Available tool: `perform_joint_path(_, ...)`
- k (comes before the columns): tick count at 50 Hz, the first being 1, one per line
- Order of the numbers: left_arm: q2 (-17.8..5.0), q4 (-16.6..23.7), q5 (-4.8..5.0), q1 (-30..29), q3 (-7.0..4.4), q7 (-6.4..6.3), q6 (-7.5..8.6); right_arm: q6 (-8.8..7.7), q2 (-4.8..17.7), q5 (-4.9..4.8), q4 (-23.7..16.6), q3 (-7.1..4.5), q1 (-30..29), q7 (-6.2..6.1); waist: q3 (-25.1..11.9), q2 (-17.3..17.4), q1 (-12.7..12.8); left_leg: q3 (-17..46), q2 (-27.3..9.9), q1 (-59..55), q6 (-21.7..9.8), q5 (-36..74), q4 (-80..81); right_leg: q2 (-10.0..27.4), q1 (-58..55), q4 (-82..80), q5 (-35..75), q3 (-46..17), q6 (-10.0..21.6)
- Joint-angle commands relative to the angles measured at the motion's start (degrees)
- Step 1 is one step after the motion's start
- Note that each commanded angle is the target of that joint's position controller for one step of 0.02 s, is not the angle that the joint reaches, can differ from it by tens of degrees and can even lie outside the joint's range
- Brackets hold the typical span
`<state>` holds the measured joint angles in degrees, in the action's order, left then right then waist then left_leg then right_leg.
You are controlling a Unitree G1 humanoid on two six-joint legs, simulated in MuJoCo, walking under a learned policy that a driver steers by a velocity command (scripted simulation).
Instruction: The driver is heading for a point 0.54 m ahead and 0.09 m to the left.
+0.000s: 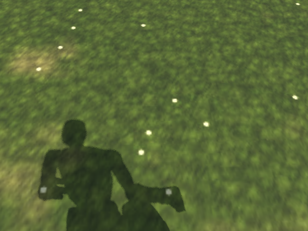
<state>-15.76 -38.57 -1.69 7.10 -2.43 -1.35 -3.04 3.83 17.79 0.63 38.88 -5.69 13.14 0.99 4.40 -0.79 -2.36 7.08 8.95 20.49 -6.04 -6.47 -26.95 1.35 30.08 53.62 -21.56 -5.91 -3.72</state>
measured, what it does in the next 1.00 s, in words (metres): steps on the spot, turning left: right foot, then left foot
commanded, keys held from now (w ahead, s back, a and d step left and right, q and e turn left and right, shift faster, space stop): q+shift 0.52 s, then e+shift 0.48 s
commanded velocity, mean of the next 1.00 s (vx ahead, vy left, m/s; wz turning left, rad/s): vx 0.01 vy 0.00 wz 0.44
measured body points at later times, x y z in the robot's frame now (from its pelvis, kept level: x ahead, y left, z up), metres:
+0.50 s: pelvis +0.02 -0.06 +0.01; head +0.07 -0.06 +0.46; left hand +0.03 +0.25 -0.08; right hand +0.28 -0.25 -0.11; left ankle -0.05 +0.05 -0.66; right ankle +0.07 -0.15 -0.73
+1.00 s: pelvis +0.00 -0.04 +0.00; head +0.03 -0.02 +0.45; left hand -0.06 +0.24 -0.12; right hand +0.26 -0.19 -0.10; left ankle -0.05 +0.04 -0.73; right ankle +0.04 -0.14 -0.69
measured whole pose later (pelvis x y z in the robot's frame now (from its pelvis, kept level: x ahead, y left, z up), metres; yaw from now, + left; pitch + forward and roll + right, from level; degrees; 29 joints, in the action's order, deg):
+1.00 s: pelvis +0.00 -0.04 +0.00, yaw +22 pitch -1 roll +0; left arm -16.5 -43.2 -0.6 17.2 -4.4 2.9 -5.5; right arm 1.5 12.7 1.8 40.4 -0.8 5.7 -2.1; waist 4.6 -0.9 2.5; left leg -12.8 -2.7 10.1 -2.1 -16.2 -27.1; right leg 2.5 22.8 50.9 -24.1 4.4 -2.0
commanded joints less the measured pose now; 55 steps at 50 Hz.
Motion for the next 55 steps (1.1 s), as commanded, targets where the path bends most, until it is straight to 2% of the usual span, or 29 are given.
perform_joint_path(1, -4.8, 3.4, 0.21, -0.4, -1.15, -0.24, 0.80, -0.40, 9.9, 0.37, -3.9, -2.89, 0.7, 0.08, -7.4, 6.5, -0.4, 22.6, -13.6, -7.8, -5.9, -12.7, 10.6, -2.5, 1.4, -3.9, 1.1, 0.1, 0.3)
perform_joint_path(6, -5.9, 3.2, 1.21, -0.4, -1.16, -0.55, 2.20, -0.43, 10.2, 0.68, -4.1, -3.16, -0.6, 0.52, -7.7, 8.7, -0.3, 27.9, -12.3, -7.4, -4.3, -8.1, 8.7, -5.7, -5.5, -13.0, 0.4, -0.9, 2.6)
perform_joint_path(9, -6.8, 1.9, 1.55, 4.6, -1.44, -1.54, 2.95, -0.63, 9.5, -0.03, -4.4, -2.90, -3.5, 0.67, -7.3, 9.6, 2.8, 29.5, -9.5, -1.3, -0.3, -9.4, 7.8, -6.6, -18.1, -27.4, 3.5, -0.7, 4.1)
perform_joint_path(10, -8.6, 1.5, 1.30, 6.3, -1.97, -2.25, 3.27, -0.91, 8.1, -0.67, -4.4, -2.43, -3.5, 0.45, -7.2, 6.6, 3.7, 26.9, -6.1, 3.1, 2.9, -16.9, 5.5, -2.7, -24.5, -36.1, 5.1, -2.9, 5.0)
perform_joint_path(11, -14.6, 2.8, 0.59, 5.1, -3.14, -2.70, 3.11, -1.18, 4.7, -1.54, -5.1, -1.61, -0.8, 0.13, -9.1, -5.4, 2.1, 17.0, 0.6, 10.0, 6.7, -26.9, -6.3, 11.5, -29.8, -42.5, -5.0, -16.9, 9.1)
perform_joint_path(12, -16.4, 4.6, -0.25, -0.6, -3.32, -2.17, 2.85, -1.39, 6.8, 0.07, -4.4, -2.24, 0.3, -0.38, -5.9, -11.3, 1.3, 3.5, 5.2, 15.6, 7.9, -25.3, -22.7, 20.7, -24.4, -45.8, -5.3, -27.5, 13.8)
perform_joint_path(13, -11.4, 4.6, -0.34, -1.3, -2.16, -1.79, 2.49, -1.35, 11.0, 1.64, -3.8, -3.22, -1.2, -0.24, -4.7, -5.4, 0.8, 2.1, -1.3, 13.2, 8.4, -21.0, -30.5, 19.6, -19.5, -43.3, 2.9, -20.6, 15.2)
perform_joint_path(14, -8.2, 5.0, -0.05, -3.0, -1.19, -1.49, 2.36, -1.10, 10.0, 1.62, -3.0, -3.14, 0.0, 0.43, -4.4, -4.0, -0.4, 1.4, -1.9, 10.9, 8.1, -17.9, -34.8, 15.5, -17.3, -40.8, 9.7, -13.4, 14.1)
perform_joint_path(15, -7.3, 5.2, 0.11, -4.1, -0.86, -1.28, 2.35, -0.53, 8.7, 1.49, -2.3, -2.77, 2.0, 1.16, -4.6, -4.6, -1.2, 0.5, -2.4, 10.8, 8.0, -15.6, -39.7, 12.4, -17.7, -39.3, 14.4, -7.7, 13.0)
perform_joint_path(16, -7.1, 5.7, 0.07, -4.5, -0.70, -1.38, 2.30, -0.04, 8.1, 1.02, -1.6, -2.46, 3.6, 1.94, -5.1, -6.3, -1.2, -1.0, -2.8, 11.6, 8.3, -14.5, -43.8, 11.0, -18.8, -38.2, 17.9, -3.9, 12.8)
perform_joint_path(18, -7.0, 5.7, -0.09, -1.9, -0.69, -1.33, 2.36, 0.42, 7.8, 0.12, -2.0, -1.87, 2.1, 2.58, -4.6, -6.5, 0.7, -3.5, -4.8, 13.8, 9.3, -13.8, -43.1, 10.5, -22.1, -36.9, 22.9, 0.7, 13.0)
perform_joint_path(23, -9.4, 3.4, -0.14, 6.2, -2.20, -0.88, 2.60, 0.97, 5.6, -0.06, -4.9, -0.46, -5.3, 3.19, -5.1, -8.5, 5.3, -7.1, -8.9, 15.8, 10.8, -16.4, -32.6, 14.7, -31.5, -34.2, 33.2, 4.3, 14.5)
perform_joint_path(27, -10.2, 2.9, -0.27, 6.1, -2.90, 0.44, 2.87, 1.03, 3.7, -0.61, -6.4, 0.49, -7.0, 3.40, -6.9, -10.2, 5.1, -9.9, -9.1, 4.9, 8.7, -19.9, -21.7, 15.3, -26.9, -31.1, 37.7, 9.8, 13.6)
perform_joint_path(30, -10.9, 1.2, 0.27, 6.8, -3.00, 1.28, 2.83, 0.50, 2.9, -0.63, -5.2, 0.97, -4.3, 2.03, -8.4, -11.9, 4.0, -10.7, -5.6, -2.7, 6.3, -19.2, -10.6, 14.7, -25.0, -27.3, 40.8, 8.4, 13.4)
perform_joint_path(31, -10.4, 0.9, 1.07, 5.5, -2.65, 1.52, 2.47, 0.05, 2.2, -0.03, -3.9, 1.27, -1.5, 1.43, -8.3, -10.4, 1.7, -10.4, -5.4, -7.5, 5.4, -12.9, -0.8, 13.7, -23.0, -24.7, 40.0, 8.9, 12.2)
perform_joint_path(32, -8.8, 0.1, 1.93, 6.2, -2.00, 1.85, 2.16, -0.73, 2.6, 1.13, -2.5, 1.62, 0.9, 0.75, -8.9, -6.2, 0.2, -7.6, -7.5, -16.2, 4.8, -1.2, 11.1, 12.4, -17.9, -22.1, 34.3, 10.2, 9.1)
perform_joint_path(33, -2.3, 0.9, 1.67, 9.5, 0.07, 2.48, 2.05, -1.75, 5.1, 2.38, -2.4, 1.90, 2.9, 0.06, -13.5, 7.1, 1.2, 8.8, -23.2, -29.1, 3.1, 9.7, 13.7, 8.9, -7.8, -14.6, 9.7, 12.3, 4.9)
perform_joint_path(34, 1.4, 1.2, 1.33, 10.4, 1.38, 2.83, 1.14, -2.46, 6.8, 0.99, -2.8, 2.49, -1.2, -0.90, -12.5, 15.5, 2.3, 11.3, -32.1, -19.4, -4.6, 25.1, 10.0, 3.5, -8.7, -14.8, -11.5, 10.7, 3.0)
perform_joint_path(35, -3.7, 0.2, 1.67, 8.1, 0.08, 2.63, 0.35, -2.78, 4.0, 0.78, -2.4, 2.87, -2.7, -1.32, -10.7, 10.9, 0.6, 6.4, -29.1, -17.4, -6.4, 24.0, 8.3, 3.8, -10.8, -11.3, -12.0, 6.3, 2.8)
perform_joint_path(36, -5.6, 0.0, 2.16, 7.1, -0.90, 2.88, 0.23, -2.79, 3.8, 0.88, -2.1, 3.26, -5.4, -1.77, -7.1, 11.8, 1.5, 2.8, -27.0, -16.4, -5.8, 23.5, 8.1, 1.6, -7.8, -7.3, -10.7, 6.0, 3.1)
perform_joint_path(37, -7.9, -1.4, 2.06, 8.4, -1.99, 2.89, 0.32, -2.39, 5.1, 0.93, -2.0, 2.89, -6.9, -2.30, -5.2, 11.8, 2.2, -0.6, -24.8, -16.1, -4.5, 23.9, 8.0, 0.7, -5.7, -3.3, -8.4, 5.8, 3.0)
perform_joint_path(38, -9.0, -2.4, 1.41, 10.1, -2.81, 2.85, 0.16, -2.28, 5.9, 0.36, -1.7, 2.65, -6.9, -3.00, -4.4, 12.7, 2.6, -3.5, -23.8, -16.2, -3.9, 28.1, 7.3, 0.1, -4.3, 0.7, -6.5, 6.1, 2.9)
perform_joint_path(40, -8.2, -4.1, 1.15, 12.8, -3.08, 2.68, -0.20, -1.89, 4.4, 0.18, -2.0, 2.89, -6.6, -3.37, -5.5, 9.9, 2.8, -6.7, -24.1, -16.4, -4.3, 28.9, 6.8, -0.4, -3.3, 8.0, -5.4, 6.8, 2.0)
perform_joint_path(43, -6.0, -3.2, 1.37, 10.9, -3.00, 2.96, -1.05, -1.90, 2.5, 0.74, -2.3, 3.17, -7.5, -3.78, -3.8, 8.6, 2.3, -8.8, -24.6, -15.4, -4.7, 16.0, 8.9, 0.5, -0.6, 8.8, -3.0, 7.9, 0.6)
perform_joint_path(46, -4.6, -1.0, 0.97, 8.1, -2.71, 3.77, -1.49, -2.40, 2.5, 1.16, -1.5, 2.87, -6.4, -3.93, -3.0, 8.7, 1.4, -9.4, -26.2, -16.1, -5.1, 10.3, 9.1, 1.8, -0.1, 2.5, -1.9, 8.7, 0.5)
perform_joint_path(50, -3.7, 1.5, 1.16, 6.9, -2.51, 4.66, -1.66, -3.33, 4.1, 1.40, -0.9, 1.94, -6.3, -2.89, -4.9, 9.2, 1.7, -11.6, -28.4, -14.6, -4.7, 12.3, 6.2, 1.7, -6.1, -6.4, -3.2, 11.1, 2.8)
perform_joint_path(53, -4.2, 3.0, 1.65, 7.0, -2.90, 4.84, -1.54, -3.61, 5.7, 0.88, -0.8, 1.08, -6.3, -1.79, -6.2, 8.9, 2.5, -13.2, -29.9, -13.5, -2.4, 12.0, 2.2, 1.0, -10.6, -12.6, -2.7, 12.7, 4.7)
perform_joint_path(54, -4.1, 3.0, 1.49, 8.1, -3.01, 4.78, -1.30, -3.48, 6.0, 0.33, -0.7, 0.82, -6.6, -1.47, -6.6, 7.4, 3.9, -15.1, -29.4, -11.6, -0.4, 9.6, -1.4, 0.3, -14.2, -17.7, 0.7, 13.1, 5.5)
perform_joint_path(55, -5.1, 2.2, 0.97, 10.9, -3.37, 4.34, -0.63, -3.27, 5.9, -0.01, 0.0, 0.55, -5.3, -1.10, -7.5, 3.1, 5.7, -17.5, -27.2, -7.7, 3.0, 2.7, -8.1, -0.2, -20.0, -24.8, 7.3, 10.3, 6.7)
